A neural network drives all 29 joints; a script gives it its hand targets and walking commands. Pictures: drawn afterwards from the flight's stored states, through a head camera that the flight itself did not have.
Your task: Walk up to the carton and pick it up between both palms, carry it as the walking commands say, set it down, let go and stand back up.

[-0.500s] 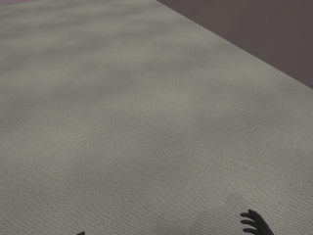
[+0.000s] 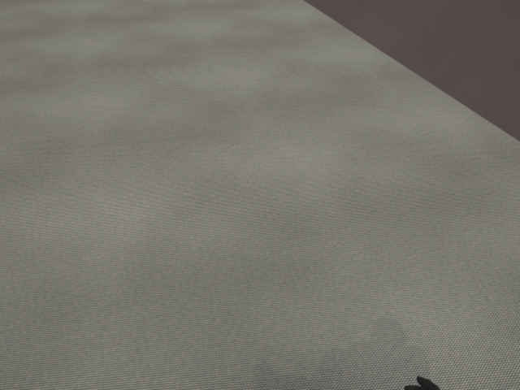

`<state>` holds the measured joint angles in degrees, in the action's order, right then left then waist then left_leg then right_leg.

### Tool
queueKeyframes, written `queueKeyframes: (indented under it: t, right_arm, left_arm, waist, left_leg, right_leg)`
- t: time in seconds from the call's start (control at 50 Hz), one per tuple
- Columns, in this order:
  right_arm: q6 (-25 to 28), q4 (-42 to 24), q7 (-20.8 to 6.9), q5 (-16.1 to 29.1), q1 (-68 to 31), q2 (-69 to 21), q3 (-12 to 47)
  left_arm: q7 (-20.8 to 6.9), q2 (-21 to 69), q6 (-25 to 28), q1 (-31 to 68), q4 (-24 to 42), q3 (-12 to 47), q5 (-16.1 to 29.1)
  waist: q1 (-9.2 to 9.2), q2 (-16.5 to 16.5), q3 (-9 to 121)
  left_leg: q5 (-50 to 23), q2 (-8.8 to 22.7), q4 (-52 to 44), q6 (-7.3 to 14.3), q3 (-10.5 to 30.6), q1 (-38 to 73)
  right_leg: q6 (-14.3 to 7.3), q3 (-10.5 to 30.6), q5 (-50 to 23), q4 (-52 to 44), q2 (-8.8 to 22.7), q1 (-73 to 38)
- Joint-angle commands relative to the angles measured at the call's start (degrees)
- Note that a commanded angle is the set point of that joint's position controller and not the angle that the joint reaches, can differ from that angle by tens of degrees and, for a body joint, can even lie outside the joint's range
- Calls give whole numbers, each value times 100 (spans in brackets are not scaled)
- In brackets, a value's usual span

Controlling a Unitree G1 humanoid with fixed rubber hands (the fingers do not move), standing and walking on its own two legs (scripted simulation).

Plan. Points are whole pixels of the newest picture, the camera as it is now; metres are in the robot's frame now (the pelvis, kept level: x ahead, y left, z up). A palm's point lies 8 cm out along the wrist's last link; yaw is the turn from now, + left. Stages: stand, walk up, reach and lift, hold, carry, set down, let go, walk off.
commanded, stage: walk up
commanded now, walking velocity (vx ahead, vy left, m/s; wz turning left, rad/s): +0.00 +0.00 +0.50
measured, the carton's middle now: out of the picture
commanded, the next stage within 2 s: none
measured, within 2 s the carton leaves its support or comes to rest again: neither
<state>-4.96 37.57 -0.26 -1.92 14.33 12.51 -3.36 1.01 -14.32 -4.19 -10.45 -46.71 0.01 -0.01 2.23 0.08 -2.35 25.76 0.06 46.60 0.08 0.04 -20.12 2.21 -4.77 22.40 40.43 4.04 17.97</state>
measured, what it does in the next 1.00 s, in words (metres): steps on the spot, turning left: right foot, then left foot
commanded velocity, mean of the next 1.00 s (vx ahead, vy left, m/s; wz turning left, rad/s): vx -0.01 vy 0.00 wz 0.49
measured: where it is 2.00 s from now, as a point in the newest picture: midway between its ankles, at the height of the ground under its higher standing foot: outside the picture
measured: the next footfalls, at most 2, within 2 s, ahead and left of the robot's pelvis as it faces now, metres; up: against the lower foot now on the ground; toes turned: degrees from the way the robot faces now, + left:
right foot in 0.52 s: +0.07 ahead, -0.14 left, +0.00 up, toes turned +4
left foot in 0.92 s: +0.01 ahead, +0.08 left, +0.00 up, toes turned +20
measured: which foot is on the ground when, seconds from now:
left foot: down 0.00-0.52, up 0.54-0.90, down 0.92-1.00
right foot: down 0.00-0.02, up 0.04-0.50, down 0.52-0.92, up 0.94-1.00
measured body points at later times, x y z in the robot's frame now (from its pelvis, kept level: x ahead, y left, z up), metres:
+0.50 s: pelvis +0.01 -0.03 +0.03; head +0.08 -0.01 +0.47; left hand +0.19 +0.22 -0.09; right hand +0.06 -0.28 -0.10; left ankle -0.02 +0.10 -0.71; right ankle +0.02 -0.14 -0.70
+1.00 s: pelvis +0.01 -0.04 +0.01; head +0.04 +0.00 +0.45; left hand +0.01 +0.23 -0.13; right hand +0.18 -0.25 -0.11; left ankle -0.02 +0.06 -0.71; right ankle +0.01 -0.16 -0.68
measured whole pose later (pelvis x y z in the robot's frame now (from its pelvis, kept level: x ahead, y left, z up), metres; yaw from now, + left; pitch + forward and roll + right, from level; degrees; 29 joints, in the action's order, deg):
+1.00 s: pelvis +0.01 -0.04 +0.01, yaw +23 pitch +0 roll -2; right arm -3.8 41.4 -0.2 -1.4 16.9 12.5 -3.1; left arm 0.3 -14.4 -6.0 -9.7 -45.0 0.0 0.0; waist 0.2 0.3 -4.5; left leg 20.8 0.0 41.4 1.0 3.4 -20.7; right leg -0.5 -11.5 30.7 50.2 3.6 18.9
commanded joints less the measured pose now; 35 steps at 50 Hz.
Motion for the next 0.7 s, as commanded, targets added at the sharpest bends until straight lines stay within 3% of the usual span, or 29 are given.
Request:
queueKeyframes:
  t: [0.0,0.02,0.04,0.06,0.08,0.1,0.12,0.18,0.2,0.22,0.26,0.28,0.3,0.34,0.36,0.38,0.4,0.44,0.46,0.48,0.5,0.52,0.54,0.56,0.58,0.6,0.62,0.64,0.68]
  right_arm:
    - [350,211,11,28,661,1857,-310]
    - [311,311,36,73,920,1688,-285]
    - [281,353,89,38,975,1432,-223]
    - [317,450,145,75,705,1388,-175]
    - [384,401,136,105,620,1393,-172]
    - [432,504,153,156,717,1238,-107]
    - [473,587,156,181,823,1270,-114]
    - [493,781,231,166,1364,1072,-47]
    - [468,736,247,184,1466,1179,-26]
    - [436,812,223,161,1555,1073,13]
    - [433,868,254,134,1678,1297,-56]
    - [430,862,255,99,1674,1178,-12]
    - [387,811,272,81,1449,1300,-33]
    - [389,778,239,69,1492,1194,-20]
    - [401,776,292,75,1227,1243,-69]
    - [387,718,275,88,1140,1334,-170]
    - [395,699,247,90,1175,1285,-121]
    - [394,570,232,81,846,1241,-188]
    - [397,570,227,94,623,1083,-221]
    - [403,569,211,105,813,762,-158]
    - [405,367,211,97,720,515,-126]
    - [349,292,202,61,585,656,-226]
    - [278,194,198,47,517,775,-354]
    - [198,272,151,-2,562,728,-332]
    - [159,340,137,-24,633,693,-322]
    - [113,421,94,-3,752,724,-283]
    - [108,445,73,19,732,747,-256]
    - [88,342,48,24,557,857,-303]
    - [90,299,12,75,485,749,-217]
  left_arm:
    - [41,-607,-67,644,966,-447,-281]
    - [65,-684,-108,866,1104,-588,-197]
    - [60,-611,-101,820,995,-594,-205]
    - [-16,-595,-33,711,986,-559,-190]
    - [-52,-715,3,813,828,-520,-194]
    - [-58,-570,24,727,784,-518,-210]
    - [-121,-549,104,825,899,-493,-173]
    - [-145,-422,149,1047,1124,-467,-147]
    - [-183,-508,169,1156,1221,-423,-82]
    - [-190,-415,195,1107,1260,-437,-91]
    - [-189,-483,199,1400,1468,-390,-41]
    - [-179,-456,206,1433,1411,-419,-69]
    - [-194,-466,198,1379,1460,-368,-68]
    - [-160,-397,209,1251,1418,-359,12]
    - [-151,-412,223,1117,1521,-337,-6]
    - [-108,-478,212,1008,1427,-334,5]
    - [-93,-579,231,917,1378,-398,10]
    - [-80,-614,204,652,1320,-431,23]
    - [-42,-700,204,254,1139,-470,15]
    - [-20,-922,188,117,1125,-557,-23]
    - [15,-1312,206,-272,924,-672,-135]
    - [28,-1474,170,-270,879,-696,-113]
    - [26,-1284,108,215,872,-683,-94]
    - [29,-1158,79,515,974,-665,-64]
    - [56,-995,138,834,1033,-632,-29]
    - [46,-876,141,888,1013,-587,-19]
    - [45,-807,187,626,996,-551,-46]
    - [46,-865,185,526,910,-512,-82]
    - [37,-812,213,317,801,-481,-121]
  waist:
    - [249,-1887,-164]
    - [280,-1745,-45]
    - [244,-1329,-173]
    - [166,-1181,-150]
    - [185,-670,99]
    - [148,-758,403]
    - [209,-1116,878]
    - [425,-1181,1194]
    - [429,-962,956]
    - [445,-1203,1157]
    - [519,-1307,793]
    - [528,-1203,823]
    - [477,-1326,935]
    - [426,-1142,794]
    - [340,-1529,834]
    - [279,-1380,1056]
    - [181,-1155,997]
    - [-81,-1502,896]
    - [-317,-1080,899]
    - [-441,4,1073]
    - [-668,1355,1367]
    - [-556,1112,1393]
    - [-318,670,1012]
    - [-185,819,498]
    - [-35,557,243]
    - [-24,1054,36]
    - [-78,646,270]
    - [-144,801,226]
    - [-274,1109,485]
  left_leg:
    - [-3699,2183,-2953,390,3443,850]
    - [-3565,2089,-3171,411,3883,550]
    - [-3038,1754,-3148,313,3766,405]
    - [-3538,1639,-2912,316,3479,747]
    - [-3978,1429,-2737,181,3061,1250]
    - [-5536,1381,-2419,147,2626,1711]
    - [-6578,1250,-2088,85,2406,2077]
    - [-6534,1274,-2125,170,2658,2825]
    - [-6870,1259,-2117,150,2944,2928]
    - [-6681,1240,-2056,289,2773,2924]
    - [-6711,1350,-2172,356,3119,2917]
    - [-6250,1428,-2377,608,3326,2570]
    - [-5683,1354,-2388,707,3272,2498]
    - [-5580,1250,-2484,622,3284,2193]
    - [-5653,1311,-2426,693,3091,2049]
    - [-5422,1350,-2387,703,3146,1801]
    - [-5371,1158,-2409,604,3078,1405]
    - [-4489,838,-2209,363,2543,352]
    - [-3003,669,-2122,150,2265,-339]
    - [-1018,172,-1218,-83,1546,-1077]
    - [963,-323,123,-261,667,-1937]
    - [1218,-76,1147,-308,383,-1747]
    - [878,70,1785,-466,265,-1313]
    - [437,109,2251,-502,76,-1197]
    - [130,179,2430,-560,33,-1376]
    - [8,176,2425,-598,22,-1417]
    - [-105,136,2383,-560,-126,-1464]
    - [-16,167,2383,-623,-279,-1469]
    - [118,165,2084,-656,-384,-1454]
  right_leg:
    - [225,107,1462,2013,-393,2202]
    - [290,792,1289,2070,-294,1839]
    - [243,913,896,2130,-314,1791]
    - [224,910,670,2020,-389,1834]
    - [211,935,427,2094,-251,1889]
    - [236,730,421,2149,-381,1861]
    - [261,754,338,2083,-315,1733]
    - [284,816,267,1743,-411,1807]
    - [311,855,446,1633,-470,1808]
    - [338,767,304,1478,-474,1702]
    - [312,827,554,1181,-561,1840]
    - [311,818,591,1049,-600,1680]
    - [323,842,613,784,-628,1495]
    - [323,704,527,262,-820,948]
    - [246,755,435,160,-681,845]
    - [170,729,268,-184,-653,403]
    - [155,658,106,-291,-693,-60]
    - [61,583,-746,-1320,-414,-1335]
    - [-83,607,-1451,-1759,-53,-2179]
    - [-388,1073,-2252,-2078,873,-3001]
    - [-828,1587,-2893,-1988,2272,-3451]
    - [-1052,1550,-3152,-1928,2758,-2881]
    - [-1065,1243,-1858,-2223,2574,-1825]
    - [-1088,1209,-1017,-2610,2396,-1211]
    - [-983,901,-1019,-2524,2166,-1081]
    - [-819,400,-1341,-2351,1774,-1094]
    - [-766,356,-2059,-2189,1743,-1395]
    - [-803,208,-2309,-2112,1709,-1263]
    - [-853,66,-3718,-1675,1685,-1733]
